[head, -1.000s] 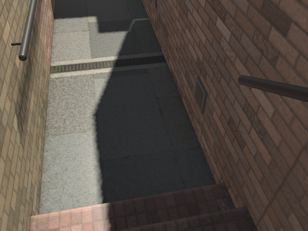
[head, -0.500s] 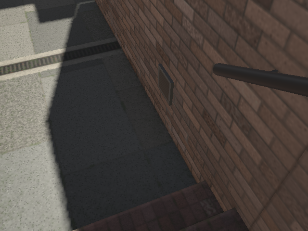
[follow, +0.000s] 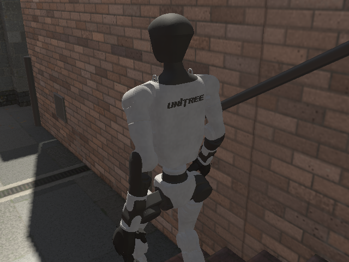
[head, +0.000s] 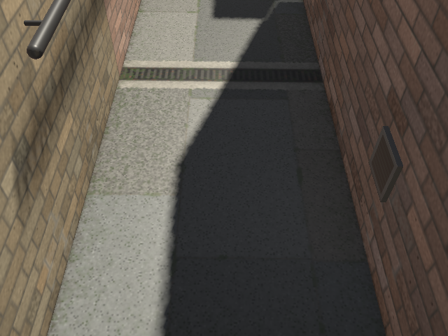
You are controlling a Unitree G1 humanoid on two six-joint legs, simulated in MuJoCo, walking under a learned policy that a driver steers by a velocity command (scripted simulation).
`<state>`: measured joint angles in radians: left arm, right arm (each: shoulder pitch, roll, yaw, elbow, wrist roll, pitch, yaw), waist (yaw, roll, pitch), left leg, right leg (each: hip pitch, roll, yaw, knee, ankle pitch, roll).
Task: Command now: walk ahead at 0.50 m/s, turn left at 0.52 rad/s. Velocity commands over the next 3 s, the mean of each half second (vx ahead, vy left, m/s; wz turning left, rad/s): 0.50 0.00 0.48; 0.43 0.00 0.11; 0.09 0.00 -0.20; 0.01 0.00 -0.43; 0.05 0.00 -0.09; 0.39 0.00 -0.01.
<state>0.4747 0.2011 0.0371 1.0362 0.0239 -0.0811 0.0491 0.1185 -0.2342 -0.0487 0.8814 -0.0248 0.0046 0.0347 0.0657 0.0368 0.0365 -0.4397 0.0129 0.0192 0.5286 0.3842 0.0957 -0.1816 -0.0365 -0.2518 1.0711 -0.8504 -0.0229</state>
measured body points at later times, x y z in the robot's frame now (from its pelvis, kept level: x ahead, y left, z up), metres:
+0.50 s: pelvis +0.26 +0.01 -0.14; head +0.24 +0.02 +0.31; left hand +0.36 +0.28 -0.26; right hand +0.29 -0.25 -0.28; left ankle +0.11 +0.07 -0.81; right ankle +0.42 -0.08 -0.86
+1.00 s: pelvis +0.54 +0.03 -0.30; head +0.57 +0.03 +0.15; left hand +0.34 +0.18 -0.44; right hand +0.80 -0.10 -0.42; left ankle +0.68 +0.17 -1.02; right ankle +0.39 -0.07 -0.97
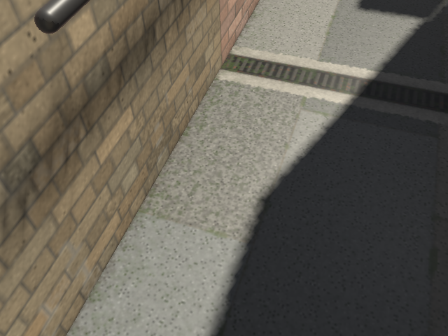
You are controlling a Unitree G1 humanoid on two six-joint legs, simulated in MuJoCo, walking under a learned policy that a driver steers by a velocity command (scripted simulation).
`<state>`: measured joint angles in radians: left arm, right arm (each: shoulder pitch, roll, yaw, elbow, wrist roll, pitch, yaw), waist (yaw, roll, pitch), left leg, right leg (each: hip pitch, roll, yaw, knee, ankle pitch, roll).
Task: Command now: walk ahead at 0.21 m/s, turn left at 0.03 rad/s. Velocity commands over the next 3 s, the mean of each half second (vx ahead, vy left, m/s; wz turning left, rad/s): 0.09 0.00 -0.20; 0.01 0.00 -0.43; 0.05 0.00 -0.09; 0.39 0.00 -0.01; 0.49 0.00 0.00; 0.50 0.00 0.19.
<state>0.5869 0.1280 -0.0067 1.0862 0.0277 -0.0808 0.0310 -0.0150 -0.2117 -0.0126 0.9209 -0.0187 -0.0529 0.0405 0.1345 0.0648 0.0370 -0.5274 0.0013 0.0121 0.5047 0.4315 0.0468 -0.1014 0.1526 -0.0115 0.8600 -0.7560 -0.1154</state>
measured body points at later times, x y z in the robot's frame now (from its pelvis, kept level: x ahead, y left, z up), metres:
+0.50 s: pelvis +0.17 -0.02 -0.10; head +0.18 -0.03 +0.35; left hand +0.35 +0.20 -0.22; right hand +0.14 -0.27 -0.25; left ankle +0.16 +0.06 -0.83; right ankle +0.21 -0.11 -0.82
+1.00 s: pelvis +0.20 -0.02 -0.09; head +0.22 -0.03 +0.36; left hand +0.34 +0.22 -0.22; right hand +0.25 -0.30 -0.21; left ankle +0.26 +0.11 -0.80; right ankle +0.20 -0.11 -0.83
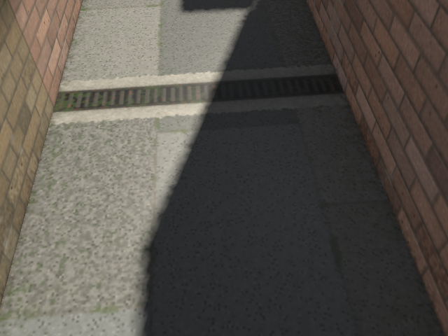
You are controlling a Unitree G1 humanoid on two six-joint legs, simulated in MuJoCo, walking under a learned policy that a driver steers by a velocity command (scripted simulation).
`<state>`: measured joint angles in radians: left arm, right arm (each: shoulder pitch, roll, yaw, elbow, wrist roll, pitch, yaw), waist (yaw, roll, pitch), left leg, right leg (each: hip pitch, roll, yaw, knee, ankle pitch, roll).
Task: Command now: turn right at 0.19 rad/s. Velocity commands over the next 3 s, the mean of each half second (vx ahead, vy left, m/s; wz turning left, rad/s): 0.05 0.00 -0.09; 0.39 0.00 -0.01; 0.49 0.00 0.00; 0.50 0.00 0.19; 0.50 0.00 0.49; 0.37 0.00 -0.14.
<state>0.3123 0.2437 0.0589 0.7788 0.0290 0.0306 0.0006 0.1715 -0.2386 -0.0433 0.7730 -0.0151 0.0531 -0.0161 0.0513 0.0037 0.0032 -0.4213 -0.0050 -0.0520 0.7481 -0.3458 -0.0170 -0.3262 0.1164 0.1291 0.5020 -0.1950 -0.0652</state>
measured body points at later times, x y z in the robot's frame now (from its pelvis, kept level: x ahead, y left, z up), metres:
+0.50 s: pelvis +0.04 +0.03 +0.00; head +0.04 +0.03 +0.45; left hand +0.10 +0.29 -0.14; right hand +0.08 -0.23 -0.14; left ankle +0.01 +0.13 -0.74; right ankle +0.03 -0.08 -0.73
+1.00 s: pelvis +0.23 +0.01 +0.00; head +0.27 +0.00 +0.44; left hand +0.13 +0.24 -0.14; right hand +0.43 -0.22 -0.12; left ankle +0.41 +0.11 -0.70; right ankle +0.07 -0.08 -0.74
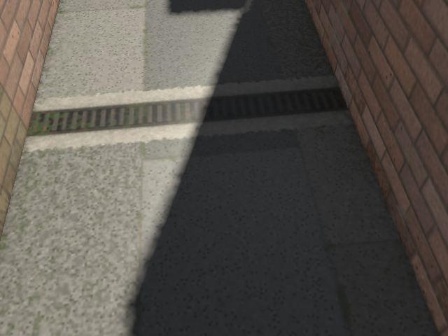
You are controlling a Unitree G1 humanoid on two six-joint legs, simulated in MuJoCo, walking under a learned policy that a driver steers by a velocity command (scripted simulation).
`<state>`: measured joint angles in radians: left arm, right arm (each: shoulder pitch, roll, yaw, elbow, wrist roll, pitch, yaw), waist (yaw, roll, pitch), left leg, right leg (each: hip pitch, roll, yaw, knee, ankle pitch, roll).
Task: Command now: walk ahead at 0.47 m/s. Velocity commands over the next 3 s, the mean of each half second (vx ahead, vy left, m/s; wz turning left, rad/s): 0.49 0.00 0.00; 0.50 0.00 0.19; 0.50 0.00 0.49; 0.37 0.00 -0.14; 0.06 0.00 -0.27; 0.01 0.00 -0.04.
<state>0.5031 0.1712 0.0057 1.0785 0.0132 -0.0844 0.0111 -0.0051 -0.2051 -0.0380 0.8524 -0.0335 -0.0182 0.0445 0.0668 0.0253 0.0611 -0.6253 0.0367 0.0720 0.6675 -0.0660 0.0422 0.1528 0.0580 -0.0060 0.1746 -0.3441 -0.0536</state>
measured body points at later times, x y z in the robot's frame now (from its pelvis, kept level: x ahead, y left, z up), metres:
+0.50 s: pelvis +0.28 +0.04 +0.01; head +0.31 +0.05 +0.46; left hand +0.44 +0.27 -0.12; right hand +0.21 -0.19 -0.13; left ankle +0.19 +0.09 -0.73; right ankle +0.45 -0.10 -0.68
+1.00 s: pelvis +0.56 +0.02 +0.01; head +0.58 +0.02 +0.46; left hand +0.48 +0.26 -0.13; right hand +0.70 -0.19 -0.13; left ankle +0.70 +0.19 -0.67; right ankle +0.49 -0.05 -0.73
